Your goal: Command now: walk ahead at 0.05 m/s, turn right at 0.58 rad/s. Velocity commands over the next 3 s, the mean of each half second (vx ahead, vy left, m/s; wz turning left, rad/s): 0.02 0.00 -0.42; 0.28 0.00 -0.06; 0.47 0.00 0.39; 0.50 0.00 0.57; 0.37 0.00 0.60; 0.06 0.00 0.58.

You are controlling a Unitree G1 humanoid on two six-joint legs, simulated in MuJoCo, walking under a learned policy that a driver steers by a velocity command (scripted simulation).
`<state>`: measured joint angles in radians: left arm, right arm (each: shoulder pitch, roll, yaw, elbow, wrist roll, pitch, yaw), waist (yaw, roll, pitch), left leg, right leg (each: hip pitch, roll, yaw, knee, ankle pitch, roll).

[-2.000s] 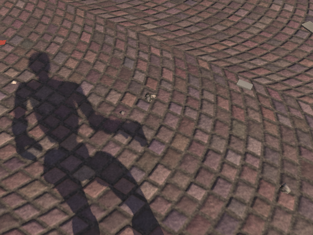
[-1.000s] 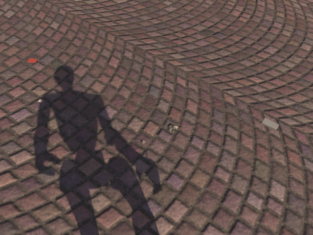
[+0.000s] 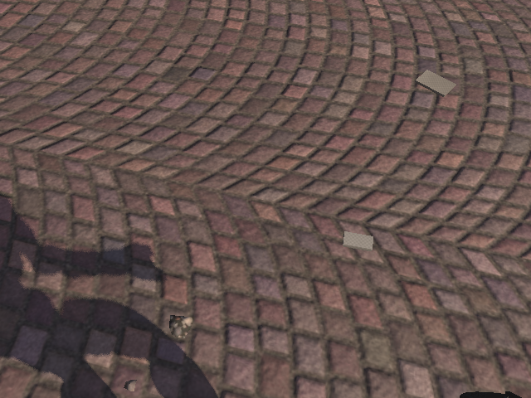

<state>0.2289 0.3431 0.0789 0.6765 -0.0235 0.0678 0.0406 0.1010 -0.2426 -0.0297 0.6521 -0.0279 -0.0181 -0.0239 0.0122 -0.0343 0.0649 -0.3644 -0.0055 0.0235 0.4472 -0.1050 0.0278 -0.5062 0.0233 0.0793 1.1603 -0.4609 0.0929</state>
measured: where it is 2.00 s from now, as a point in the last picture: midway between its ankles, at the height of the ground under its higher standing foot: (321, 297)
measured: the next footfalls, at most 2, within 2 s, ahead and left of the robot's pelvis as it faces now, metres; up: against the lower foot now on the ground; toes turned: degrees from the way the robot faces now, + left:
right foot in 0.24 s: +0.04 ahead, -0.14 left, +0.00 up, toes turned -10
left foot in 0.68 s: +0.06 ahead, +0.07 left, +0.00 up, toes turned -11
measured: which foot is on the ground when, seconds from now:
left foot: down 0.00-0.24, up 0.26-0.66, down 0.68-1.00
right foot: up 0.00-0.22, down 0.24-0.70, up 0.72-1.00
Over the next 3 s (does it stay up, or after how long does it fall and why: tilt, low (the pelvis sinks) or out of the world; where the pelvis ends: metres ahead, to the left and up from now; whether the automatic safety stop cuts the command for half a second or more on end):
stays up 0.94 0.00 -0.01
